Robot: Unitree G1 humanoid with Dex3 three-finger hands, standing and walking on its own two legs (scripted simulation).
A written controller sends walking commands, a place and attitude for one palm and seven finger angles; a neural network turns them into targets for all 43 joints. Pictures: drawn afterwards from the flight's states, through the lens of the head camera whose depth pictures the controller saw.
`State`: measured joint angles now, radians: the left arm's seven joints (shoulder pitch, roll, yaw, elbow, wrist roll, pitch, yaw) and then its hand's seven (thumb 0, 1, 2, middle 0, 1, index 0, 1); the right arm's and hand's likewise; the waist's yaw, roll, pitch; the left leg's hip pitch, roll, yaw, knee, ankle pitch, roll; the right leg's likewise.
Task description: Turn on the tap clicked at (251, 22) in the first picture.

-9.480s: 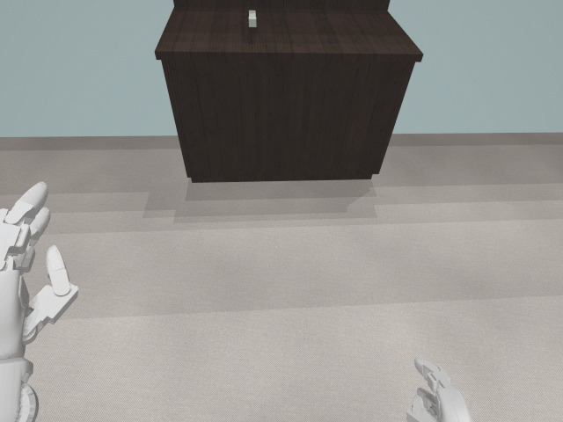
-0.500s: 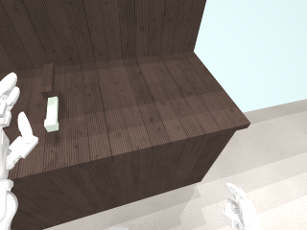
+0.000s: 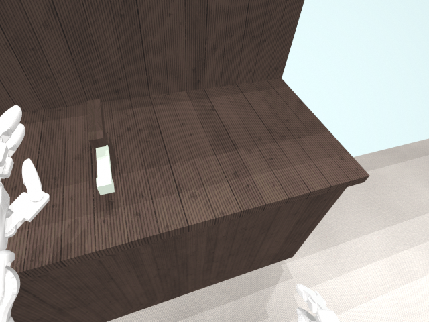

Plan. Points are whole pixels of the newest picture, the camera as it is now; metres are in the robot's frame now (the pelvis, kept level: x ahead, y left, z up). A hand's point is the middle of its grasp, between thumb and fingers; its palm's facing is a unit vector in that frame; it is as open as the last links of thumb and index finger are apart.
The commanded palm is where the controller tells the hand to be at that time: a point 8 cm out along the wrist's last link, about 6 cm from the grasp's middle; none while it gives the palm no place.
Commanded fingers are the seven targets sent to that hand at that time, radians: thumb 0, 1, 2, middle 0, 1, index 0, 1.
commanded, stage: come to a stop and stand still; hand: left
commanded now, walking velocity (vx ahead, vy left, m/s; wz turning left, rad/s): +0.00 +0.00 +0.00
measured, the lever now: (105, 184) +0.35 +0.26 +0.03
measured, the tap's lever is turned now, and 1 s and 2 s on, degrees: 0 0 0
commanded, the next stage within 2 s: look again from close up in 0.72 s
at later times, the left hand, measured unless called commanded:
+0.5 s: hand (93, 173) +0.27 +0.22 +0.17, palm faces +0.39 -0.85 -0.36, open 7.4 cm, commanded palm +0.21 +0.25 +0.18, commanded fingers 0.00 0.90 0.90 -0.20 -0.30 -0.20 -0.30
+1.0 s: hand (98, 176) +0.27 +0.21 +0.16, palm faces +0.39 -0.85 -0.36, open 7.4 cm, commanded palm +0.21 +0.24 +0.18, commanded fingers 0.00 0.90 0.90 -0.20 -0.30 -0.20 -0.30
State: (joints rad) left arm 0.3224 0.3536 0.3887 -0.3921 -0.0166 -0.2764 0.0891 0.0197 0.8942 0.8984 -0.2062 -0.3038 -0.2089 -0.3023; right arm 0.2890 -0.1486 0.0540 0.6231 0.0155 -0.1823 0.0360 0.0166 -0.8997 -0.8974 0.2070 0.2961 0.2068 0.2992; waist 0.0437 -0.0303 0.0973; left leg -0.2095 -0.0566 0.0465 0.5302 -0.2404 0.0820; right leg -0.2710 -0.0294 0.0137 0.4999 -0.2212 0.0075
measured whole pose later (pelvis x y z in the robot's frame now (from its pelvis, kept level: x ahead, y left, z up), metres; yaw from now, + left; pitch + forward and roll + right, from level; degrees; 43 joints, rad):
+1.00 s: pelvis +0.06 -0.04 +0.01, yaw +1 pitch -1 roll -1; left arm 0.43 0.35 0.34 -0.44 -0.06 -0.19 0.10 0.02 0.89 0.90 -0.21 -0.30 -0.21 -0.30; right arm 0.20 -0.20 0.02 0.58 0.01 -0.11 -0.03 0.01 -0.90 -0.90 0.21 0.30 0.21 0.30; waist 0.02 -0.01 0.05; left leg -0.16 -0.01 0.00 0.43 -0.26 0.02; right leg -0.20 0.02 -0.02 0.37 -0.15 -0.01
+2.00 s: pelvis +0.00 -0.09 +0.01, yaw +3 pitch +2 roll +2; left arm 0.52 0.37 0.36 -0.50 -0.05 -0.17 0.15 0.02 0.89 0.90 -0.21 -0.30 -0.21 -0.30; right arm 0.24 -0.24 -0.01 0.61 0.01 -0.11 -0.05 0.02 -0.90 -0.90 0.20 0.30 0.20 0.30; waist -0.01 -0.03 0.03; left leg -0.17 0.00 0.04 0.46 -0.37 0.03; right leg -0.36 0.02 -0.06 0.38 -0.06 -0.07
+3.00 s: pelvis +0.02 -0.03 +0.00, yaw +5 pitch -2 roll -2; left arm 0.45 0.37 0.36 -0.52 -0.06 -0.20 0.12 0.02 0.89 0.90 -0.21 -0.30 -0.21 -0.30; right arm 0.19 -0.20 -0.01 0.56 0.02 -0.10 -0.01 0.01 -0.90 -0.90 0.20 0.30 0.20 0.30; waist 0.03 -0.02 0.08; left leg -0.06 -0.03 0.02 0.50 -0.40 0.05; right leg -0.26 0.00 -0.04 0.47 -0.16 0.00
